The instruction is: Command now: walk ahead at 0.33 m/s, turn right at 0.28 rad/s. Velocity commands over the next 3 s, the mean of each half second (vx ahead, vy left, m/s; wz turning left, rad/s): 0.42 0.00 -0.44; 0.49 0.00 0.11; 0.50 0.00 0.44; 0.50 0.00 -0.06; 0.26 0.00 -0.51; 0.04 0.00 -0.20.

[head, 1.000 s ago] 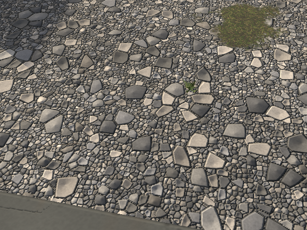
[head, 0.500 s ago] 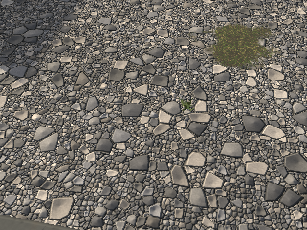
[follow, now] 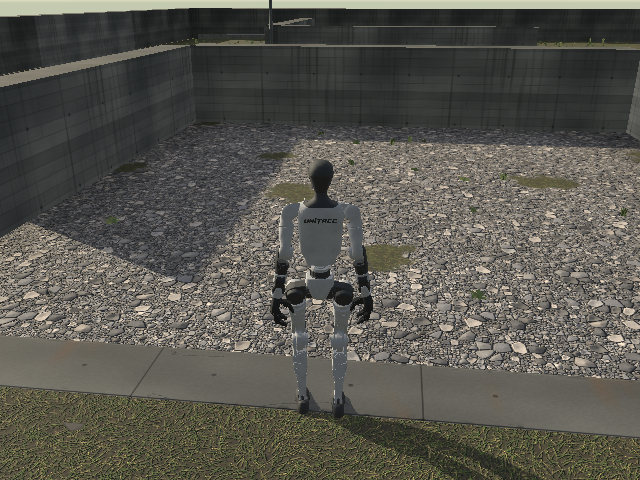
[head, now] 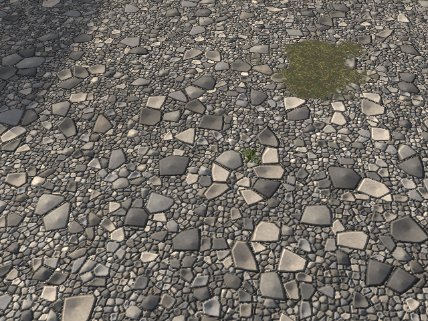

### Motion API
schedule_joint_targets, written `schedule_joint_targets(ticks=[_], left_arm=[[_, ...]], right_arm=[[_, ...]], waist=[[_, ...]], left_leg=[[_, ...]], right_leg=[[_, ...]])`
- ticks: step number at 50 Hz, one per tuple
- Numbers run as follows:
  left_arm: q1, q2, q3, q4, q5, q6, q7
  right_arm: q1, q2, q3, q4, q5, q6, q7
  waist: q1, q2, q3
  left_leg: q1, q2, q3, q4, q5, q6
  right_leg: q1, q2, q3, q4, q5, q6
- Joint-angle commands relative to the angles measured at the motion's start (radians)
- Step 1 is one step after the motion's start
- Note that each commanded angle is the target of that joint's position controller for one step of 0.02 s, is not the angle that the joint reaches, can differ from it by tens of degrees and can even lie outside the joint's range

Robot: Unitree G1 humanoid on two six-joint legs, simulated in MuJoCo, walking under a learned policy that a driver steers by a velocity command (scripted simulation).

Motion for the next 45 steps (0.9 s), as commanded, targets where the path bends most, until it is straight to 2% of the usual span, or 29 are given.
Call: schedule_joint_targets(ticks=[1,3,5,8,10,11,12,13,14,15,16,17,18,19,21,24,28,30,32,33,34,35,36,37,38,39,40,42,45], left_arm=[[-0.145,0.077,0.019,-0.124,0.008,-0.030,-0.017],[-0.161,0.077,0.030,-0.151,0.006,-0.034,-0.030],[-0.148,0.061,0.034,-0.161,0.000,-0.038,-0.039],[-0.129,0.059,0.045,-0.171,-0.007,-0.035,-0.046],[-0.059,0.060,0.054,-0.153,-0.005,-0.035,-0.046],[0.005,0.082,0.066,-0.136,0.002,-0.038,-0.042],[0.127,0.140,0.090,-0.099,0.012,-0.045,-0.031],[0.248,0.248,0.113,-0.093,0.010,-0.050,-0.013],[0.224,0.250,0.108,-0.079,-0.002,-0.034,-0.009],[0.112,0.250,0.106,-0.119,0.003,-0.031,-0.010],[0.041,0.235,0.104,-0.148,0.002,-0.035,-0.014],[-0.010,0.222,0.100,-0.174,-0.002,-0.040,-0.014],[-0.030,0.193,0.091,-0.183,-0.013,-0.047,-0.013],[-0.014,0.191,0.088,-0.179,-0.017,-0.055,-0.013],[0.030,0.186,0.087,-0.164,-0.024,-0.066,-0.010],[0.074,0.178,0.082,-0.152,-0.021,-0.069,-0.008],[0.106,0.179,0.078,-0.142,-0.015,-0.072,-0.008],[0.091,0.196,0.079,-0.141,-0.011,-0.076,-0.004],[0.058,0.216,0.082,-0.142,-0.005,-0.083,-0.001],[0.050,0.229,0.085,-0.139,0.001,-0.084,0.002],[0.044,0.241,0.089,-0.135,0.010,-0.079,0.004],[0.037,0.244,0.090,-0.135,0.011,-0.074,0.005],[0.068,0.198,0.078,-0.153,0.008,-0.073,0.003],[0.197,0.107,0.064,-0.155,-0.027,-0.073,-0.015],[0.113,0.192,0.074,-0.166,0.002,-0.077,-0.011],[-0.018,0.214,0.077,-0.206,0.004,-0.085,-0.014],[-0.086,0.205,0.073,-0.226,0.007,-0.093,-0.016],[-0.107,0.180,0.068,-0.250,0.023,-0.076,-0.023],[-0.132,0.156,0.059,-0.276,0.028,-0.047,-0.028]], right_arm=[[0.145,-0.154,-0.045,0.001,-0.006,-0.016,-0.007],[0.103,-0.158,-0.048,-0.017,-0.010,-0.030,-0.011],[0.041,-0.154,-0.046,-0.039,-0.001,-0.044,-0.013],[-0.002,-0.172,-0.049,-0.058,-0.003,-0.057,-0.007],[-0.026,-0.186,-0.053,-0.067,-0.001,-0.058,0.000],[-0.030,-0.182,-0.051,-0.073,-0.006,-0.060,0.003],[-0.051,-0.144,-0.038,-0.091,-0.019,-0.064,0.012],[-0.097,-0.069,-0.016,-0.161,-0.019,-0.069,0.030],[-0.141,-0.126,-0.030,-0.193,-0.036,-0.075,0.045],[-0.195,-0.143,-0.031,-0.216,-0.028,-0.083,0.057],[-0.208,-0.145,-0.029,-0.217,-0.012,-0.095,0.062],[-0.194,-0.146,-0.030,-0.207,-0.011,-0.097,0.061],[-0.174,-0.146,-0.032,-0.199,-0.022,-0.086,0.061],[-0.173,-0.138,-0.031,-0.206,-0.028,-0.074,0.060],[-0.214,-0.132,-0.031,-0.232,-0.027,-0.052,0.056],[-0.335,-0.111,-0.019,-0.286,-0.023,-0.040,0.059],[-0.475,-0.099,-0.004,-0.346,-0.007,-0.042,0.066],[-0.486,-0.114,-0.005,-0.363,-0.001,-0.043,0.063],[-0.419,-0.144,-0.017,-0.351,0.000,-0.047,0.056],[-0.341,-0.162,-0.026,-0.328,0.001,-0.048,0.048],[-0.206,-0.184,-0.039,-0.285,0.003,-0.051,0.038],[-0.052,-0.200,-0.051,-0.235,-0.002,-0.055,0.030],[0.094,-0.263,-0.068,-0.213,-0.026,-0.058,0.023],[0.098,-0.335,-0.089,-0.202,-0.032,-0.051,0.035],[-0.015,-0.272,-0.078,-0.215,0.004,-0.040,0.049],[-0.109,-0.217,-0.064,-0.240,0.009,-0.042,0.052],[-0.125,-0.182,-0.055,-0.234,0.003,-0.047,0.054],[-0.102,-0.155,-0.042,-0.208,0.005,-0.056,0.042],[-0.044,-0.194,-0.050,-0.194,0.014,-0.069,0.034]], waist=[[-0.080,0.131,0.144],[-0.046,0.073,0.153],[-0.011,0.074,0.153],[0.014,0.097,0.128],[0.052,0.078,0.116],[0.081,0.050,0.097],[0.133,-0.087,0.060],[0.169,-0.353,0.032],[0.131,-0.255,0.076],[0.084,-0.128,0.137],[0.057,-0.047,0.123],[0.026,-0.005,0.111],[0.005,0.006,0.091],[-0.001,-0.028,0.076],[-0.004,-0.032,0.074],[0.021,-0.037,0.092],[0.066,-0.069,0.114],[0.058,-0.070,0.119],[0.020,-0.072,0.094],[-0.012,-0.080,0.052],[-0.066,-0.076,-0.016],[-0.134,-0.050,-0.089],[-0.163,0.051,-0.193],[-0.077,0.315,-0.267],[-0.054,0.162,-0.183],[-0.042,0.077,-0.047],[-0.032,-0.003,-0.004],[0.014,0.006,0.016],[0.027,0.033,0.019]], left_leg=[[0.139,0.414,-0.506,-0.386,-0.459,0.182],[0.126,0.428,-0.448,-0.402,-0.384,0.171],[0.076,0.378,-0.298,-0.390,-0.257,0.121],[-0.010,0.317,-0.120,-0.336,-0.148,0.089],[-0.104,0.283,-0.030,-0.223,-0.154,0.071],[-0.161,0.258,0.018,-0.105,-0.099,0.054],[-0.244,0.198,0.116,0.175,0.000,0.015],[-0.521,0.060,0.165,0.550,-0.150,-0.050],[-0.642,0.037,-0.021,0.702,-0.227,-0.037],[-0.684,0.108,-0.070,0.740,-0.127,-0.027],[-0.636,0.135,-0.084,0.695,-0.016,-0.024],[-0.569,0.147,-0.087,0.633,0.037,-0.029],[-0.520,0.151,-0.085,0.580,0.074,-0.040],[-0.492,0.140,-0.076,0.557,0.089,-0.053],[-0.511,0.122,-0.059,0.515,0.119,-0.078],[-0.523,0.107,-0.023,0.375,0.214,-0.094],[-0.429,0.077,0.008,0.176,0.343,-0.064],[-0.379,0.072,0.010,0.107,0.360,-0.028],[-0.274,0.042,0.021,0.066,0.312,0.017],[-0.196,0.012,0.028,0.064,0.262,0.037],[-0.085,-0.022,0.038,0.050,0.215,0.058],[0.088,-0.011,0.026,0.009,0.226,0.081],[0.302,0.192,-0.226,0.023,0.117,0.134],[0.515,0.418,-0.789,-0.133,0.034,0.316],[0.437,0.381,-0.875,-0.231,-0.112,0.291],[0.295,0.354,-0.698,-0.236,-0.066,0.263],[0.197,0.311,-0.595,-0.246,0.078,0.241],[0.080,0.238,-0.470,-0.259,0.262,0.206],[0.021,0.206,-0.396,-0.278,0.358,0.215]], right_leg=[[-0.380,-0.038,-0.015,0.210,-0.013,-0.009],[-0.429,-0.081,0.016,0.299,-0.019,-0.009],[-0.357,-0.090,-0.001,0.219,0.030,-0.006],[-0.175,-0.042,-0.083,0.075,0.108,-0.006],[-0.002,0.009,-0.141,-0.019,0.183,-0.007],[0.101,0.032,-0.135,-0.044,0.154,-0.018],[0.222,-0.032,0.007,-0.144,0.050,-0.055],[0.346,-0.319,0.572,-0.396,-0.262,-0.176],[0.305,-0.371,0.801,-0.501,-0.305,-0.247],[0.249,-0.355,0.676,-0.445,-0.202,-0.228],[0.202,-0.307,0.552,-0.427,-0.026,-0.190],[0.165,-0.261,0.457,-0.425,0.120,-0.157],[0.152,-0.219,0.381,-0.429,0.231,-0.131],[0.148,-0.210,0.352,-0.418,0.355,-0.135],[0.169,-0.188,0.301,-0.403,0.530,-0.144],[0.171,-0.158,0.230,-0.409,0.654,-0.128],[0.171,-0.146,0.188,-0.420,0.730,-0.093],[0.205,-0.170,0.180,-0.427,0.770,-0.081],[0.255,-0.182,0.142,-0.371,0.958,-0.056],[0.291,-0.183,0.122,-0.284,1.104,-0.042],[0.318,-0.170,0.095,-0.120,1.204,-0.030],[0.261,-0.141,0.060,0.092,1.145,-0.018],[0.078,-0.091,0.024,0.394,0.819,-0.008],[-0.291,0.115,0.005,0.765,0.015,0.042],[-0.412,0.046,0.091,0.817,0.021,0.016],[-0.445,-0.009,0.090,0.775,0.125,0.014],[-0.418,-0.042,0.085,0.714,0.178,0.018],[-0.347,-0.077,0.082,0.616,0.187,0.044],[-0.337,-0.089,0.053,0.505,0.162,0.091]])
Next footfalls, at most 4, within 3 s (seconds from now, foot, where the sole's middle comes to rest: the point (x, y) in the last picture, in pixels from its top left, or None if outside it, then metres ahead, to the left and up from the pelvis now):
0.24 right None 0.13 -0.15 -0.77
0.70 left None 0.52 -0.10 -0.77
1.24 right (318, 256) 0.77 -0.32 -0.77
1.76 left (247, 202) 1.01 -0.09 -0.77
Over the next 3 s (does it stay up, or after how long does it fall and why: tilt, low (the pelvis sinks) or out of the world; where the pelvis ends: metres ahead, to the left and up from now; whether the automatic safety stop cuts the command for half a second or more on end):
stays up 1.23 -0.15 0.00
